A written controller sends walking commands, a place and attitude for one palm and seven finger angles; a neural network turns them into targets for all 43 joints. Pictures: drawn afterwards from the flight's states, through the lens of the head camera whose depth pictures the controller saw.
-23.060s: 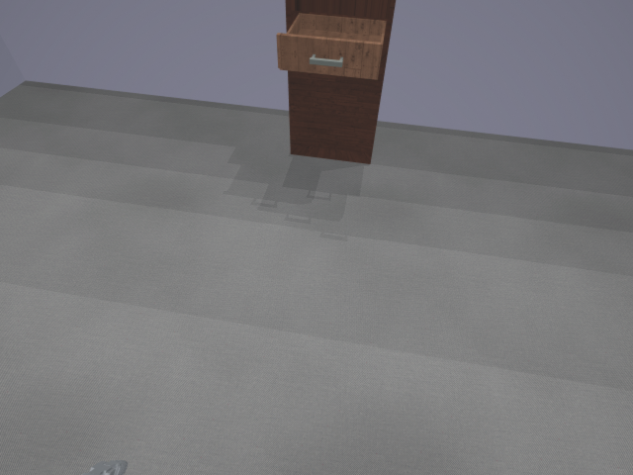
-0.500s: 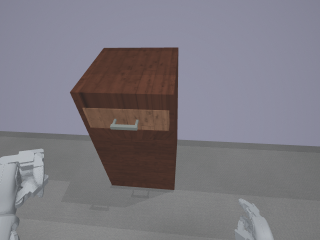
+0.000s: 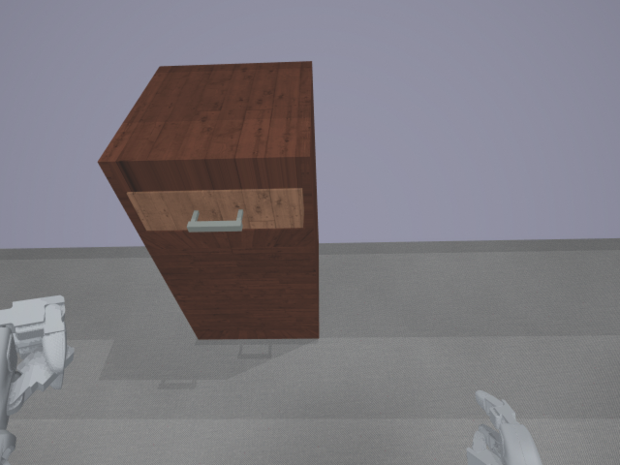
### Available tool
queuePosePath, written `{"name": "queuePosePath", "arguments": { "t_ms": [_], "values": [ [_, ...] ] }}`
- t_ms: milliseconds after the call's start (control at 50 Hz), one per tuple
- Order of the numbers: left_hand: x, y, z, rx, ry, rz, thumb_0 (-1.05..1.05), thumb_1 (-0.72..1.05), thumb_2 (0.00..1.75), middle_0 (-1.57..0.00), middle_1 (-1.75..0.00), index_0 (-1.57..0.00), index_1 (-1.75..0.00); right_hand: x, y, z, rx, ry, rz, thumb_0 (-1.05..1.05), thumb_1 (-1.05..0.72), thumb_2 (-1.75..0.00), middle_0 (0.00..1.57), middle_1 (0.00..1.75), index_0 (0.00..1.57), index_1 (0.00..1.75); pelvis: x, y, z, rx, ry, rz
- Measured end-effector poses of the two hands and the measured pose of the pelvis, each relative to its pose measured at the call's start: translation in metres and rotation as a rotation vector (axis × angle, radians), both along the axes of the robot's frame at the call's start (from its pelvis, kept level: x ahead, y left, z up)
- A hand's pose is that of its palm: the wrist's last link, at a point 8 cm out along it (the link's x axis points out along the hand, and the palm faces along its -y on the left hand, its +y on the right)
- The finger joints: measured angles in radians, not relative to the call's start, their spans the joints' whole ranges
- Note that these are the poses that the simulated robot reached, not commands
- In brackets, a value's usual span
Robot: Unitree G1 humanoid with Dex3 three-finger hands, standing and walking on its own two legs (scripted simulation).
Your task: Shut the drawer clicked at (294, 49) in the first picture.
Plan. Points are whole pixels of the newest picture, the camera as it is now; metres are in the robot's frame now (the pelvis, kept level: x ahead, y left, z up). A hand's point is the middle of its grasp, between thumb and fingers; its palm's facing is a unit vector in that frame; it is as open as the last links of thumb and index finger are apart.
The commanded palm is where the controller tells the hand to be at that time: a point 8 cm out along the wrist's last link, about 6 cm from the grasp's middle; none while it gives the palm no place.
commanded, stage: step back with the hand held close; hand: left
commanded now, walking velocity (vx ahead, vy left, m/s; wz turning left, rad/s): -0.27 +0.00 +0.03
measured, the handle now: (216, 220) +0.63 +0.26 -0.13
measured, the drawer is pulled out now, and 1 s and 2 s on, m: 0.00 0.00 0.00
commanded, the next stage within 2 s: stop stepping back and stand still in 1.40 s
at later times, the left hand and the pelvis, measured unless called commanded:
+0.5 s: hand (4, 422) +0.13 +0.26 +0.15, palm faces +0.40 -0.79 -0.46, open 3.3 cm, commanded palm +0.07 +0.30 +0.17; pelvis -0.06 +0.02 -0.01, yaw +1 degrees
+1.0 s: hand out of the picture +0.10 +0.25 +0.16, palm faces +0.37 -0.78 -0.50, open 3.3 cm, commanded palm +0.02 +0.30 +0.17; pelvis -0.09 +0.02 -0.02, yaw +3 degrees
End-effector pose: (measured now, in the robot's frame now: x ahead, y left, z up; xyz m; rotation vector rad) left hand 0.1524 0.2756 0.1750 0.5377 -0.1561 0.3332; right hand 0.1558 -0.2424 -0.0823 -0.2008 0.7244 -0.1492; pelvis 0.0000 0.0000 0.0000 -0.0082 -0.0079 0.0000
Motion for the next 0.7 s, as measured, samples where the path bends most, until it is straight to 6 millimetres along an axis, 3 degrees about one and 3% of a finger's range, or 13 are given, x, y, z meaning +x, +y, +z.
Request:
{"name": "queuePosePath", "arguments": {
  "t_ms": [120, 420, 700],
  "values": [
    [-0.011, 0.009, -0.001, 0.024, 0.023, -0.024, 0.02, 0.89, 0.90, -1.41, -1.60, -1.41, -1.60, -0.017, 0.003, -0.001, -0.021, 0.034, -0.034, 0.01, -0.90, -0.90, 0.20, 0.30, 0.20, 0.30, -0.012, 0.010, -0.001, 0.005, 0.012, 0.000],
    [-0.057, 0.022, -0.002, 0.030, -0.069, 0.012, 0.02, 0.89, 0.90, -1.41, -1.60, -1.41, -1.60, -0.037, 0.037, 0.001, -0.001, -0.037, 0.037, 0.01, -0.90, -0.90, 0.20, 0.30, 0.21, 0.30, -0.051, 0.019, -0.010, -0.003, 0.010, 0.011],
    [-0.070, 0.020, 0.003, 0.084, -0.135, -0.026, 0.02, 0.88, 0.90, -1.41, -1.60, -1.41, -1.60, -0.067, 0.023, -0.004, -0.048, -0.006, 0.024, 0.01, -0.90, -0.90, 0.20, 0.30, 0.21, 0.30, -0.069, 0.015, -0.017, -0.004, 0.007, 0.024]
  ]
}}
